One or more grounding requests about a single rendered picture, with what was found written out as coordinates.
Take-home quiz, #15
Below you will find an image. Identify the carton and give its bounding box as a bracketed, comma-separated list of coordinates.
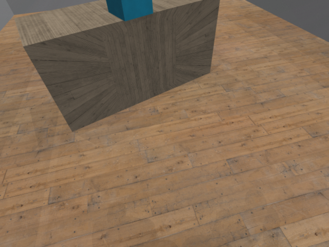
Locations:
[106, 0, 153, 21]

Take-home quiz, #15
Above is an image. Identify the pedestal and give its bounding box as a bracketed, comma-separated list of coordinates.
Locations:
[14, 0, 220, 132]

